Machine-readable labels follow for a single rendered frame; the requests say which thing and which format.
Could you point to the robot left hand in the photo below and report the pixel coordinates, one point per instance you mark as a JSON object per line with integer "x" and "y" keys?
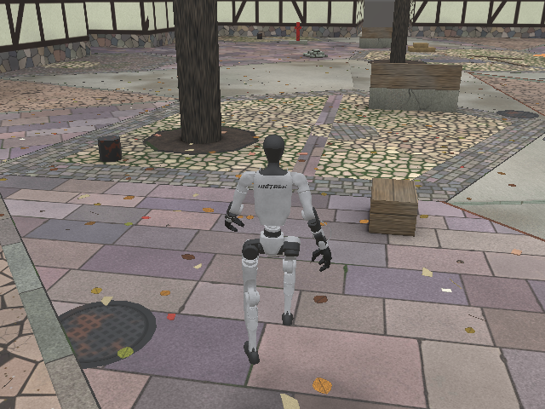
{"x": 231, "y": 227}

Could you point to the right robot upper arm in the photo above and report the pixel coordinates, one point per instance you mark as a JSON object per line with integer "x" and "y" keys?
{"x": 300, "y": 181}

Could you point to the right robot forearm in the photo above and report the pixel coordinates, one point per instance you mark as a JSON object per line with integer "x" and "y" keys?
{"x": 317, "y": 231}

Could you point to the left robot forearm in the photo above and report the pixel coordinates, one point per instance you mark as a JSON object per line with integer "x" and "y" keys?
{"x": 230, "y": 216}

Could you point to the robot right hand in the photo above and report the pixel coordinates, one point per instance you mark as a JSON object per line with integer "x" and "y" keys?
{"x": 326, "y": 258}

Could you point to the left robot upper arm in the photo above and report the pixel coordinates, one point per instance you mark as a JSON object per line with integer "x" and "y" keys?
{"x": 246, "y": 180}

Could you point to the robot right foot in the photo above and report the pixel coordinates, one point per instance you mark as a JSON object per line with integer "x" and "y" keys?
{"x": 287, "y": 319}

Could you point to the robot left thigh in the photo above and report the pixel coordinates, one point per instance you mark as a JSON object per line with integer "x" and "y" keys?
{"x": 250, "y": 256}

